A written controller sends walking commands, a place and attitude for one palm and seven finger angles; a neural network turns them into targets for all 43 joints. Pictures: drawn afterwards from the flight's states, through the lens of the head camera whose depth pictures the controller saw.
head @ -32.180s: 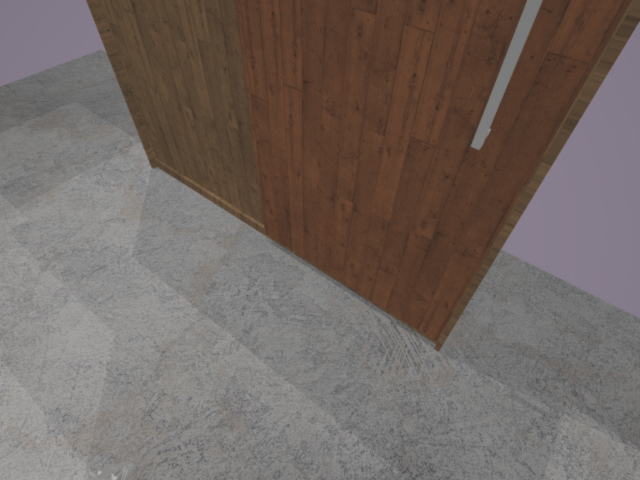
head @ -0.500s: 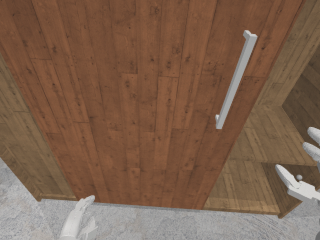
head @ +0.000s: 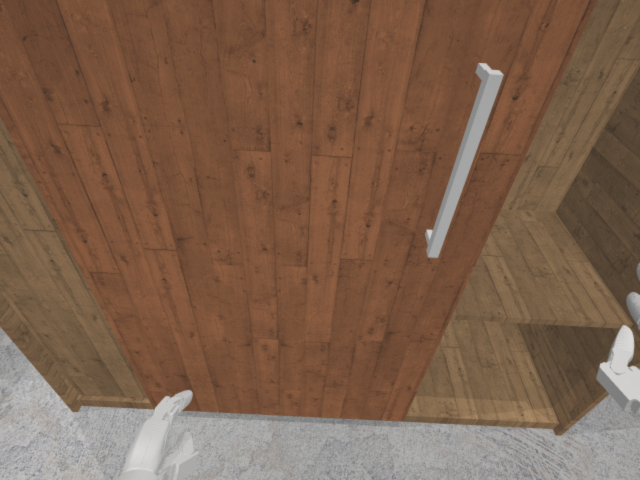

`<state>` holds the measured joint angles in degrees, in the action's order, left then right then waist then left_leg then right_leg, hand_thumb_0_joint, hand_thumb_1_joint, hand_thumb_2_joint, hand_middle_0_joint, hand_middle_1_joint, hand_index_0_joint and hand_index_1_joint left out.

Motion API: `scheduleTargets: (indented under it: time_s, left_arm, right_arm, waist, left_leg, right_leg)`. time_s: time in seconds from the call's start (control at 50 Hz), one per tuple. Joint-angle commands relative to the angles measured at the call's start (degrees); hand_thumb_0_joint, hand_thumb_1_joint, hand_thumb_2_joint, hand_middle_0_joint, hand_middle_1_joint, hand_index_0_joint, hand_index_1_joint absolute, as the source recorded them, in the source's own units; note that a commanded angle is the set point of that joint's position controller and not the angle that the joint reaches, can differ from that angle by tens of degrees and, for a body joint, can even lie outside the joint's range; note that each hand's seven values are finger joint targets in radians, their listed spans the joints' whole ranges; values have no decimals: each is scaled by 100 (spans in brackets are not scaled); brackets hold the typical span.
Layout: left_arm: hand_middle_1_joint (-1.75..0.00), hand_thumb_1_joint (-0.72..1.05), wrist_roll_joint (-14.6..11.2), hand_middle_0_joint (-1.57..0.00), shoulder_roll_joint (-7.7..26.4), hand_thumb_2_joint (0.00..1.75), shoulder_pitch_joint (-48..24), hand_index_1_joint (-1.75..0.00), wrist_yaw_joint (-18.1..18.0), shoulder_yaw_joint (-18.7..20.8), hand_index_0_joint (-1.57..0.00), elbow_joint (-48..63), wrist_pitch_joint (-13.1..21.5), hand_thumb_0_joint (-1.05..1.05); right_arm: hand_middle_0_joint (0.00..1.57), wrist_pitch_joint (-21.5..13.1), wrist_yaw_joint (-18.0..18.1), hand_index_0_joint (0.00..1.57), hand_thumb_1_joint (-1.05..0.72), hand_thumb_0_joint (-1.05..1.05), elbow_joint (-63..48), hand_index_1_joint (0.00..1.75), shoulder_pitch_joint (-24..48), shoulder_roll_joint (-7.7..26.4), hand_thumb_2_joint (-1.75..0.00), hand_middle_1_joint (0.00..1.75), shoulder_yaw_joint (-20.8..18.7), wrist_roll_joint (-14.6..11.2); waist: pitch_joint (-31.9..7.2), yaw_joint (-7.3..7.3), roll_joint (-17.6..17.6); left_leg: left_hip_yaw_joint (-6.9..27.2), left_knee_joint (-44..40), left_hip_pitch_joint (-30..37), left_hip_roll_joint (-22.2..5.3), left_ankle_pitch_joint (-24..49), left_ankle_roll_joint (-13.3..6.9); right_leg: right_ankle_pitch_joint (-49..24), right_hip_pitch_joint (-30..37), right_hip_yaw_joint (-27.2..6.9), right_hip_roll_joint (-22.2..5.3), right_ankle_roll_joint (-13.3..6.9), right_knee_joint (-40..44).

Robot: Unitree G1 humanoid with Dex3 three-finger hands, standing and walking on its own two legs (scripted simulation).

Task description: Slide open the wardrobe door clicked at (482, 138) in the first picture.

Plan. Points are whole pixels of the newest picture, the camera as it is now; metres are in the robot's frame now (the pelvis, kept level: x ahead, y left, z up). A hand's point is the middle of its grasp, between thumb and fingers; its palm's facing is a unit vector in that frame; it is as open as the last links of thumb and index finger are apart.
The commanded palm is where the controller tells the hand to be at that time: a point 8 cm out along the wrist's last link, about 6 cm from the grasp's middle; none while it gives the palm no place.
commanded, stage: draw the hand back to the body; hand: right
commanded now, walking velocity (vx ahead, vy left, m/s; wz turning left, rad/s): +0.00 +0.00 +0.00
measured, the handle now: (454, 172) +0.48 -0.20 +0.18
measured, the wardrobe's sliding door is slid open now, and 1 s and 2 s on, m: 0.50 0.50 0.50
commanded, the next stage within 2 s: step back with the hand held close in 0.04 s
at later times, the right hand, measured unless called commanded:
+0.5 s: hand (612, 386) +0.17 -0.27 +0.15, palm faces +0.37 +0.80 -0.47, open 7.5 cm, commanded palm +0.11 -0.31 +0.17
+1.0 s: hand out of the picture +0.11 -0.29 +0.16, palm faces +0.44 +0.80 -0.40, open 7.5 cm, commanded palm +0.04 -0.33 +0.17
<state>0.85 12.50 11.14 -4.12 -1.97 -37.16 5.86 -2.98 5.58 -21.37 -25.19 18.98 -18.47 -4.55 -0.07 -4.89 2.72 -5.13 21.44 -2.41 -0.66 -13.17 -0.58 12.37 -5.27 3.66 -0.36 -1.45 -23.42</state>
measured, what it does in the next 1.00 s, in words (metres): shifts its weight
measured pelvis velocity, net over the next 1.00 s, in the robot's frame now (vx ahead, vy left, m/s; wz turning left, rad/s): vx -0.09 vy -0.03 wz -0.02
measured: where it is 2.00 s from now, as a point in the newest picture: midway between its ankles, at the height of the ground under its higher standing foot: outside the picture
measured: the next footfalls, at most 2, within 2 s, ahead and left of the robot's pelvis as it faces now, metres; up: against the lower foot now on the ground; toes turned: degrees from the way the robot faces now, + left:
left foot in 1.22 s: -0.19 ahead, +0.10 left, +0.00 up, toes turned +0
right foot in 1.58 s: -0.10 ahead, -0.14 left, +0.00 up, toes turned +3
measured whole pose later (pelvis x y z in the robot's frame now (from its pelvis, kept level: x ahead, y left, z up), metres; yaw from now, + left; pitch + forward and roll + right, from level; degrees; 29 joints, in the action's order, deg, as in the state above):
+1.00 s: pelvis -0.09 -0.03 -0.02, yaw -1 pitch -1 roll +4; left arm 1.0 12.4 14.1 -5.0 -0.3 -33.9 6.7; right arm -14.4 8.2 -29.4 -26.3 23.4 -23.4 -0.5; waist 1.8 -0.1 -0.3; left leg -2.1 39.3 -22.0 1.9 -17.1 0.8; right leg 7.5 -24.8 0.3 0.3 -4.4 -33.8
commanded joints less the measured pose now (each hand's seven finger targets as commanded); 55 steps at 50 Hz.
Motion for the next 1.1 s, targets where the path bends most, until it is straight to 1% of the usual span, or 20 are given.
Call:
scheduleTargets:
  time_s: [0.0, 0.12, 0.14, 0.16, 0.18, 0.28, 0.32, 0.38, 0.46, 0.58, 0.68, 0.74, 0.78, 0.84, 0.88, 0.9, 0.94, 0.98, 1.02, 1.08]
  left_arm:
    - [-30, 90, -37, -20, 656, 90, -878, -30, -71, 263, -20, 908, 358, 0]
    - [-30, 90, -42, -20, 636, 90, -901, -30, -95, 262, -20, 903, 366, 0]
    - [-30, 90, -51, -20, 664, 90, -919, -30, -109, 279, -20, 888, 371, 0]
    - [-30, 90, -98, -20, 773, 90, -877, -30, -82, 278, -20, 1154, 247, 0]
    - [-30, 90, -69, -20, 654, 90, -810, -30, -82, 267, -20, 1007, 177, 0]
    - [-30, 90, -59, -20, 742, 90, -688, -30, -52, 339, -20, 1165, 33, 0]
    - [-30, 90, -71, -20, 780, 90, -632, -30, -77, 372, -20, 1236, -3, 0]
    - [-30, 90, -92, -20, 773, 90, -601, -30, -103, 430, -20, 1365, -104, 0]
    - [-30, 90, -123, -20, 779, 90, -583, -30, -143, 454, -20, 1481, -145, 0]
    - [-30, 90, -113, -20, 860, 90, -521, -30, -153, 473, -20, 1516, -27, 0]
    - [-30, 90, -129, -20, 873, 90, -422, -30, -137, 495, -20, 1490, 130, 0]
    - [-30, 90, -95, -20, 844, 90, -346, -30, -120, 507, -20, 1457, 210, 0]
    - [-30, 90, -78, -20, 802, 90, -255, -30, -99, 512, -20, 1352, 253, 0]
    - [-30, 90, -43, -20, 717, 90, -163, -30, -98, 450, -20, 1191, 311, 0]
    - [-30, 90, -39, -20, 761, 90, -171, -30, -131, 432, -20, 1180, 352, 0]
    - [-30, 90, -18, -20, 830, 90, -251, -30, -163, 436, -20, 1225, 390, 0]
    - [-30, 90, -3, -20, 885, 90, -338, -30, -187, 482, -20, 1297, 488, 0]
    - [-30, 90, 20, -20, 752, 90, -262, -30, -112, 580, -20, 1224, 531, 0]
    - [-30, 90, 38, -20, 693, 90, -277, -30, -36, 579, -20, 1204, 586, 0]
    - [-30, 90, 19, -20, 643, 90, -268, -30, 23, 524, -20, 999, 618, 0]
  right_arm:
    - [20, -458, 91, 20, -90, 0, -1243, 30, 619, 1115, -90, 30, -683, -16]
    - [20, -494, 74, 20, -90, 0, -1109, 30, 659, 1037, -90, 30, -612, -43]
    - [20, -537, 108, 20, -90, 0, -1290, 30, 1031, 1282, -90, 30, -818, -35]
    - [20, -788, 178, 20, -90, 0, -1666, 30, 1616, 1988, -90, 30, -1519, 27]
    - [20, -822, 138, 20, -90, 0, -1165, 30, 935, 1458, -90, 30, -1119, 28]
    - [20, -897, 126, 20, -90, 0, -1229, 30, 105, 1062, -90, 30, -718, 94]
    - [20, -946, 156, 20, -90, 0, -1387, 30, -123, 1196, -90, 30, -862, 97]
    - [20, -980, 201, 20, -90, 0, -1592, 30, -279, 1431, -90, 30, -1139, 83]
    - [20, -1049, 235, 20, -90, 0, -1754, 30, -347, 1555, -90, 30, -1293, 64]
    - [20, -1182, 253, 20, -90, 0, -1824, 30, -344, 1442, -90, 30, -1282, 157]
    - [20, -1294, 250, 20, -90, 0, -1590, 30, -176, 1305, -90, 30, -1227, 275]
    - [20, -1388, 262, 20, -90, 0, -1624, 30, 44, 1327, -90, 30, -1165, 324]
    - [20, -1449, 302, 20, -90, 0, -1726, 30, 163, 1370, -90, 30, -1116, 308]
    - [20, -1512, 402, 20, -90, 0, -2023, 30, 414, 1513, -90, 30, -1068, 269]
    - [20, -1541, 437, 20, -90, 0, -2171, 30, 407, 1555, -90, 30, -1128, 261]
    - [20, -1551, 439, 20, -90, 0, -2251, 30, 377, 1648, -90, 30, -1230, 264]
    - [20, -1604, 413, 20, -90, 0, -2276, 30, 315, 1561, -90, 30, -1385, 414]
    - [20, -1638, 379, 20, -90, 0, -2119, 30, 149, 1635, -90, 30, -1537, 407]
    - [20, -1644, 359, 20, -90, 0, -1902, 30, -373, 1526, -90, 30, -1526, 320]
    - [20, -1571, 328, 20, -90, 0, -1847, 30, -802, 1356, -90, 30, -1294, 135]
  waist:
    - [-118, 30, 110]
    - [48, 58, 4]
    - [-53, 56, 74]
    - [345, 232, -86]
    - [259, 275, -408]
    - [-319, 318, 125]
    - [-632, 315, 159]
    - [-894, 311, -335]
    - [-910, 316, -216]
    - [-733, 309, 398]
    - [-290, 360, 182]
    - [-113, 404, -265]
    - [-107, 446, -586]
    - [-271, 528, -695]
    - [-317, 539, -85]
    - [-313, 515, 520]
    - [-523, 381, 1725]
    - [-562, 387, 1159]
    - [-611, 340, 636]
    - [-741, 367, 724]
  left_leg:
    - [310, -468, -266, 38, 597, -73]
    - [341, -595, -388, 24, 294, -43]
    - [361, -615, -348, 21, 207, -48]
    - [850, -940, -943, -284, 93, -5]
    - [893, -1004, -1121, -469, 5, -40]
    - [754, -608, -1177, -542, 529, -26]
    - [627, -325, -968, -422, 844, 22]
    - [581, -69, -767, -347, 1272, 82]
    - [561, 225, -684, -269, 1386, 105]
    - [546, 846, -121, -43, 896, 138]
    - [741, 953, -15, -68, 159, 119]
    - [1063, 251, -747, -291, -818, 2]
    - [1395, -449, -1782, -669, -1738, -217]
    - [1347, -686, -2758, -1008, -1659, -381]
    - [907, -181, -2484, -617, -1385, -171]
    - [659, 382, -2001, -195, -1276, 2]
    - [466, 2884, -283, 556, -689, 184]
    - [668, 3593, -577, 533, -1032, 121]
    - [640, 2885, -999, 505, -1317, 74]
    - [367, 1379, -1258, 560, -1621, -3]
  right_leg:
    - [-673, -27, -390, -51, 27, 437]
    - [-385, -8, -367, -58, -5, 499]
    - [-313, 1, -377, -48, 3, 494]
    - [138, -593, -493, -160, -134, 222]
    - [55, -529, -518, -117, -140, 0]
    - [-612, -398, -454, -215, -103, -112]
    - [-979, -403, -519, -288, -111, -5]
    - [-1370, -535, -553, -340, -120, -45]
    - [-1429, -793, -673, -425, -138, 55]
    - [18, -2016, -990, -692, -304, 553]
    - [2073, -3165, -1142, -764, -427, 712]
    - [2178, -2888, -989, -516, -329, 180]
    - [1773, -2073, -735, -228, -153, -637]
    - [1065, -974, -562, -15, -5, -1334]
    - [1183, -1148, -879, -173, -68, -550]
    - [1562, -1670, -1388, -461, -168, 355]
    - [3373, -3416, -2803, -1491, -613, 1933]
    - [2904, -3164, -2680, -1629, -766, 1866]
    - [1998, -2390, -2405, -1443, -745, 1462]
    - [1466, -1381, -2016, -1187, -433, 1470]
